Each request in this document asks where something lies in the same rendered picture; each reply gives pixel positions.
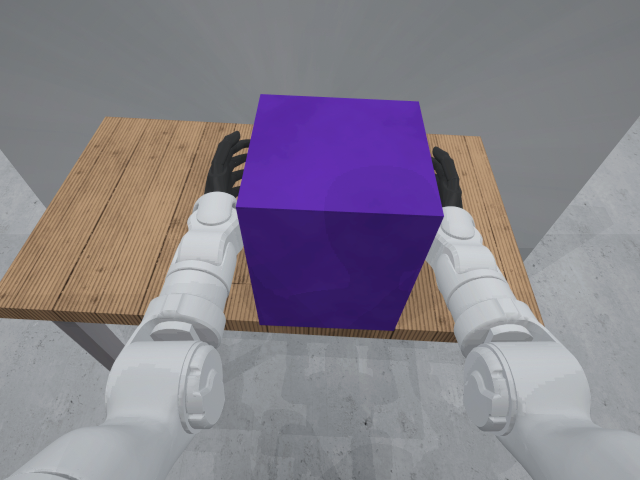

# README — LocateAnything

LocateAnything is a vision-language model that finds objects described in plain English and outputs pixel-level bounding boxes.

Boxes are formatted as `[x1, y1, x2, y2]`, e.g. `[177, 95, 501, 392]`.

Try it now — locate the robot left hand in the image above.
[204, 131, 250, 198]

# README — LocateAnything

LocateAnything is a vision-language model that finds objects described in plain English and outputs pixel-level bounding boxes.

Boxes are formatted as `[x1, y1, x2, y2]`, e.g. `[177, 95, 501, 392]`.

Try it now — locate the table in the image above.
[0, 117, 545, 371]

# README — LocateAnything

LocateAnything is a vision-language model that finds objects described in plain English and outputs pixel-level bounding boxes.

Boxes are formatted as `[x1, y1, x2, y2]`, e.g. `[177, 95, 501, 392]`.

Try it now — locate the right robot upper arm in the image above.
[463, 341, 640, 480]

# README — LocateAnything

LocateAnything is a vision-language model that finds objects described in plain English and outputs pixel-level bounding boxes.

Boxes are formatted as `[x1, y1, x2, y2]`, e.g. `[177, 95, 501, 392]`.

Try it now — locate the left robot forearm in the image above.
[105, 192, 244, 415]

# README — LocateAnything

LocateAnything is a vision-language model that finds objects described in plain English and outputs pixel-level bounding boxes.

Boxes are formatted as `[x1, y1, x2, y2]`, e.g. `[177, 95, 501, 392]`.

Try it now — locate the right robot forearm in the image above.
[425, 206, 591, 413]

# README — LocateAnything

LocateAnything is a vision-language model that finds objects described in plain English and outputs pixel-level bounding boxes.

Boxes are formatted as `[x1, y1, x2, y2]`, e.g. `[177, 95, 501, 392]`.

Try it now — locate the left robot upper arm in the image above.
[4, 341, 225, 480]

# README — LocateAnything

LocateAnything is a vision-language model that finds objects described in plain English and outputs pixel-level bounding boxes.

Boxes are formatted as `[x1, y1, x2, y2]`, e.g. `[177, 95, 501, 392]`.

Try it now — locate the robot right hand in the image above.
[431, 146, 463, 209]

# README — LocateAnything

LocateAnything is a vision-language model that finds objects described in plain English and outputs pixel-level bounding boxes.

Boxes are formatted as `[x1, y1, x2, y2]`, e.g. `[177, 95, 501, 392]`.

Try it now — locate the carton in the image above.
[236, 94, 444, 331]

